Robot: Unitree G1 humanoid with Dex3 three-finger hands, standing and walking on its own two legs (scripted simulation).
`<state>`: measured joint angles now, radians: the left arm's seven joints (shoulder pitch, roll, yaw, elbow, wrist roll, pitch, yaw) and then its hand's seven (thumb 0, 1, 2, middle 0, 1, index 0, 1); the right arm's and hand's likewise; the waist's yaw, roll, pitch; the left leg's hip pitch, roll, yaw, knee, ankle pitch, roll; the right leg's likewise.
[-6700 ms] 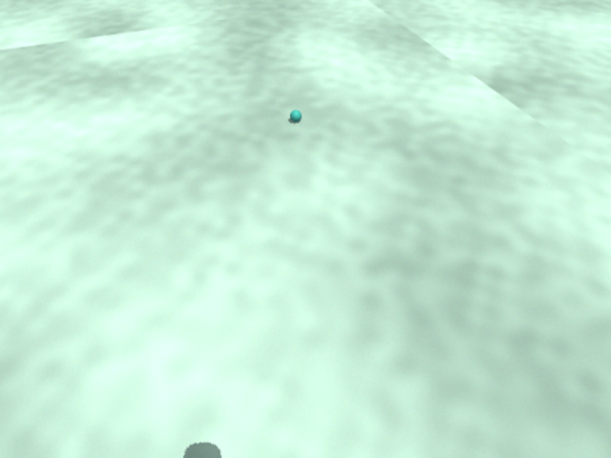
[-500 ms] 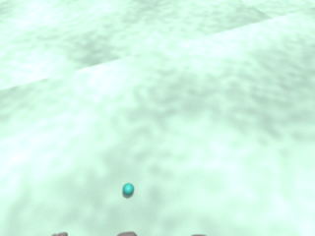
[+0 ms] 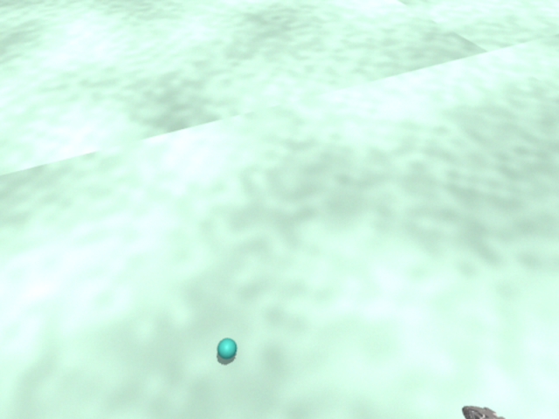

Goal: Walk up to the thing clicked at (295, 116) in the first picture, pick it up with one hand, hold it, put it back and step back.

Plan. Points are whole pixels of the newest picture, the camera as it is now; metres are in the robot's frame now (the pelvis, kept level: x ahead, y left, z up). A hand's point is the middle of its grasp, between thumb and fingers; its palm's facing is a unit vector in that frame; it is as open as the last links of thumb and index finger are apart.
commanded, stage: walk up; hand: left
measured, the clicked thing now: (227, 348) +0.46 +0.21 -0.74
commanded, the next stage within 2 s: stand in 0.76 s
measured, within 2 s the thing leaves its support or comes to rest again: neither
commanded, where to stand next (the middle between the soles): +0.09 +0.00 m, yaw +2 degrees
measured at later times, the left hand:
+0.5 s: hand out of the picture +0.10 +0.26 -0.15, palm faces -0.02 -0.95 -0.32, open 7.4 cm
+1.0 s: hand out of the picture +0.08 +0.27 -0.15, palm faces -0.01 -0.94 -0.34, open 7.4 cm
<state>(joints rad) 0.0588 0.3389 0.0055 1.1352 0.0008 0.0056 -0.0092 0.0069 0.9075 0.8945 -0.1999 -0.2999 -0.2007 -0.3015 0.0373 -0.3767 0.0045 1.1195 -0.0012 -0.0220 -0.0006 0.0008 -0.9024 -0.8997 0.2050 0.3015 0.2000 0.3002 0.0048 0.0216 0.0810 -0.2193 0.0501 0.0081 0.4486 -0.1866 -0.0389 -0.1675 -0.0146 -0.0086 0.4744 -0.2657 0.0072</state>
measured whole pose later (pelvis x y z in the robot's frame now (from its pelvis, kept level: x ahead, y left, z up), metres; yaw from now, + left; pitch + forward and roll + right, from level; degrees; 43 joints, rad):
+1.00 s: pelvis +0.01 +0.01 +0.01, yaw +0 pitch -1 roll +0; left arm 0.10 0.34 0.01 1.16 0.01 -0.01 -0.01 0.01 0.91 0.89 -0.20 -0.30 -0.20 -0.30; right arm 0.06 -0.35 0.00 1.14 -0.02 -0.02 0.01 0.00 -0.90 -0.90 0.21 0.30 0.20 0.30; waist 0.00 0.01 0.07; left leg -0.17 0.03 0.01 0.34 -0.14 -0.02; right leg -0.10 -0.03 -0.01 0.32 -0.20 0.03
